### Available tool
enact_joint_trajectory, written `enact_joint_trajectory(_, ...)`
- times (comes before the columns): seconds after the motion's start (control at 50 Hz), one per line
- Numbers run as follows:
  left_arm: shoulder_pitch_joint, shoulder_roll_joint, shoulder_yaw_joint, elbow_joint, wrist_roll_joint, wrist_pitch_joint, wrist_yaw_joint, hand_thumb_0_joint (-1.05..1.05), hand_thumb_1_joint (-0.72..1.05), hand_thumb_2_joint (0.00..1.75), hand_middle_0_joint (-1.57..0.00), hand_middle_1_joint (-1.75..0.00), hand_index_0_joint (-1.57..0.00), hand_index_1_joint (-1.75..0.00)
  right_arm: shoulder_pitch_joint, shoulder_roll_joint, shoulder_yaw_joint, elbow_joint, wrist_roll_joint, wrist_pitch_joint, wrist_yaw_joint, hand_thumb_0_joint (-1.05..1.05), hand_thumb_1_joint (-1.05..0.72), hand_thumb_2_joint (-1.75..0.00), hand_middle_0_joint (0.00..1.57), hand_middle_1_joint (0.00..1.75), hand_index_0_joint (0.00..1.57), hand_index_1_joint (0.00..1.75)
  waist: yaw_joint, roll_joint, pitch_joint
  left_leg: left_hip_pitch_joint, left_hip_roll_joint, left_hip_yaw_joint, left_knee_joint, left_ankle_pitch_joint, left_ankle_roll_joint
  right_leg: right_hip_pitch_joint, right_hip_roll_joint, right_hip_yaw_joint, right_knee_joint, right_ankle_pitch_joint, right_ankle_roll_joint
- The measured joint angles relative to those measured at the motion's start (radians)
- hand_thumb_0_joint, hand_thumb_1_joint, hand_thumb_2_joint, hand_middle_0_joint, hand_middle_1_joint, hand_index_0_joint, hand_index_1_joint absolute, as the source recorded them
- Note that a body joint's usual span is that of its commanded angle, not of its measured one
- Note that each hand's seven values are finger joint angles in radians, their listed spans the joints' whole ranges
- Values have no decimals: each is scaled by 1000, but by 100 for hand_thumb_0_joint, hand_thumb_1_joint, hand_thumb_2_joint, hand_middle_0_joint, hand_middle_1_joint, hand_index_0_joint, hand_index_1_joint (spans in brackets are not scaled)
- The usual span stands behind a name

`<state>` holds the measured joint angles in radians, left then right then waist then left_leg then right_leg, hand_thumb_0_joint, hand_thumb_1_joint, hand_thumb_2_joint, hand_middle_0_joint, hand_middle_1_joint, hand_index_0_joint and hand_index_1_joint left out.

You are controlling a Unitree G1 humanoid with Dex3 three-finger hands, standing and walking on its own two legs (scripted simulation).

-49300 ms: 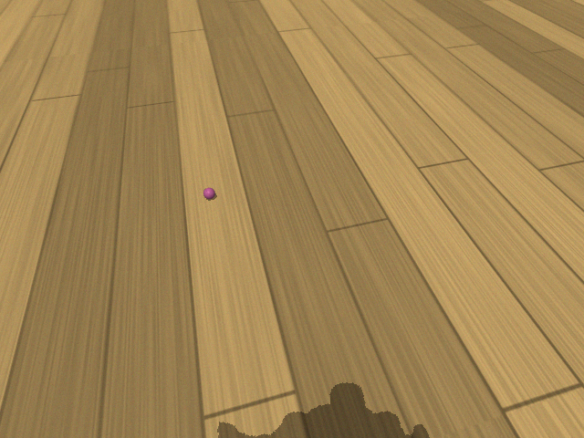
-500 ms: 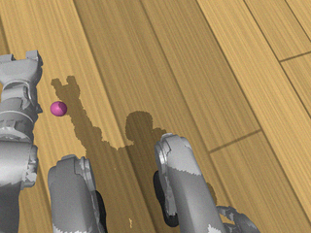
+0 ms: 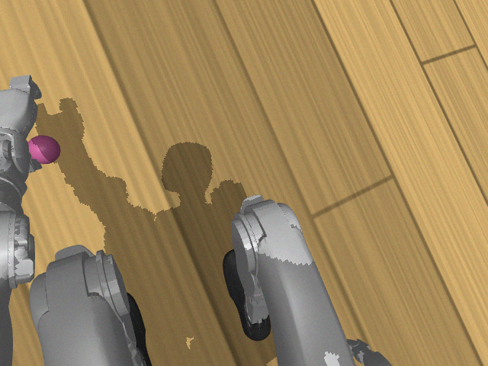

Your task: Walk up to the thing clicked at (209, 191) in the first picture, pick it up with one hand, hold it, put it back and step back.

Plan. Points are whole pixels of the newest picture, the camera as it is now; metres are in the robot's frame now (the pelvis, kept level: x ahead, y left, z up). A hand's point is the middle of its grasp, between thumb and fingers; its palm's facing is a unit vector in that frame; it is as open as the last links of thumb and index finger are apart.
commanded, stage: home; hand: left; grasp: from above
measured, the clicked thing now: (43, 149) +0.53 +0.23 -0.30
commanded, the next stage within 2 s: none
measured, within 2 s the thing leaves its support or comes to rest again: neither
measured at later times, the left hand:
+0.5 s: hand out of the picture +0.39 +0.23 +0.02, palm faces -0.24 -0.74 -0.63, open 7.4 cm
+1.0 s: hand out of the picture +0.28 +0.21 +0.22, palm faces +0.15 -0.96 -0.21, open 7.4 cm
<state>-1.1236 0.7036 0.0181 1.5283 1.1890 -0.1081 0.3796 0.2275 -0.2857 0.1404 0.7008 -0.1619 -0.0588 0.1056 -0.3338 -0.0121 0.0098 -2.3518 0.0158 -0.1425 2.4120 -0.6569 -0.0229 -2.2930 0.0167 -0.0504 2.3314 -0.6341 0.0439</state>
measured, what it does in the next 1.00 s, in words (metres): rises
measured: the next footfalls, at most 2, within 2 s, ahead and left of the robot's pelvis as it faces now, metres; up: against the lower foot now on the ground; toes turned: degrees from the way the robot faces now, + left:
none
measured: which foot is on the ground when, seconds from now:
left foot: down 0.00-1.00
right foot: down 0.00-1.00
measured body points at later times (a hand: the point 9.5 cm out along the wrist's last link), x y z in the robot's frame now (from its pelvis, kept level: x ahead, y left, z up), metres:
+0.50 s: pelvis +0.01 +0.00 +0.14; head +0.19 +0.04 +0.55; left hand +0.39 +0.27 +0.05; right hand +0.16 -0.26 +0.02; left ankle +0.08 +0.13 -0.29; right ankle +0.11 -0.13 -0.29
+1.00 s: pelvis +0.05 +0.00 +0.31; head +0.14 +0.03 +0.75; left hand +0.27 +0.26 +0.24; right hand +0.25 -0.21 +0.23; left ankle +0.08 +0.13 -0.29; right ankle +0.11 -0.13 -0.29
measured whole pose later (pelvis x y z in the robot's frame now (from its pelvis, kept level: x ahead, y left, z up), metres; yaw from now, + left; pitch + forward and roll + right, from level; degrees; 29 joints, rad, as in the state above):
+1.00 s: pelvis +0.05 +0.00 +0.31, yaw +7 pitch +21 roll -3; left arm 0.11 0.23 0.05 0.19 -0.05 0.38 0.09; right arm 0.18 -0.20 0.06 0.55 0.04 -0.11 -0.12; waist -0.07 0.03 -0.18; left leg -1.18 0.04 -0.07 1.38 -0.56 -0.02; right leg -1.14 -0.01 -0.05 1.32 -0.55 0.02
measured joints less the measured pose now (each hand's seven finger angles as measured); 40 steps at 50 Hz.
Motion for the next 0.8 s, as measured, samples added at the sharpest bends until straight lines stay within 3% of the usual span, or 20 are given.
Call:
enact_joint_trajectory(0.08, 67, -27, 39, -133, -79, 22, -3, 0, -19, 98, -24, -76, -22, -77, 18, 25, -18, 8, 5, -3, 22, 0, -90, -89, 20, 30, 20, 30, 25, 12, -10, -4, -1, -3, 10, -22, -2, -3, -1, -2, 8, -22, 1)
enact_joint_trajectory(0.16, 133, -89, 54, -245, -212, 76, -37, -1, -1, 100, -26, -69, -24, -70, 16, 47, -51, 13, 32, 9, 39, 0, -90, -89, 20, 30, 20, 30, 64, 34, -50, 34, 4, 6, -25, -47, 1, 33, -3, 2, -23, -46, 0)
enact_joint_trajectory(0.38, 450, -250, 36, -644, -577, 195, -261, 0, 63, 106, -26, -52, -25, -53, -40, 16, -151, -48, 128, 68, 25, 0, -90, -89, 20, 30, 20, 30, 184, 83, -186, 268, 13, 46, -265, -46, 15, 261, -17, 18, -249, -53, -4)
enact_joint_trajectory(0.46, 581, -289, 15, -786, -701, 226, -313, 0, 77, 101, -25, -44, -24, -44, -61, -1, -174, -80, 149, 71, 1, 0, -91, -90, 20, 30, 20, 30, 223, 71, -209, 369, 12, 53, -365, -23, 14, 360, -22, 18, -344, -33, -9)
enact_joint_trajectory(0.58, 759, -343, -2, -948, -858, 267, -321, 0, 86, 95, -23, -35, -22, -35, -102, -9, -177, -113, 171, 50, -49, 0, -91, -90, 20, 30, 20, 30, 257, 53, -217, 525, 10, 57, -501, 7, 8, 515, -29, 13, -474, -8, -17)
enact_joint_trajectory(0.72, 940, -398, 1, -1102, -1052, 349, -296, 1, 89, 91, -21, -32, -21, -31, -141, 27, -151, -137, 187, 15, -113, 0, -91, -90, 20, 30, 20, 30, 264, 41, -206, 722, 12, 65, -661, 35, 6, 708, -32, 11, -629, 18, -22)
enact_joint_trajectory(0.8, 1029, -427, 5, -1178, -1137, 397, -287, 1, 90, 91, -21, -31, -21, -30, -134, 53, -129, -143, 194, -6, -147, 0, -91, -90, 20, 30, 20, 30, 267, 39, -202, 843, 15, 70, -763, 50, 5, 829, -32, 10, -730, 34, -23)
